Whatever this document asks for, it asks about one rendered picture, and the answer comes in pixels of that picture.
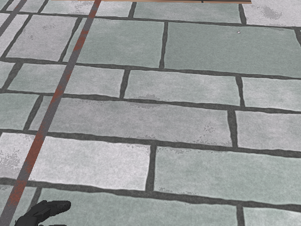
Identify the left robot hand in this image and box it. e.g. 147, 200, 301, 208
14, 200, 71, 226

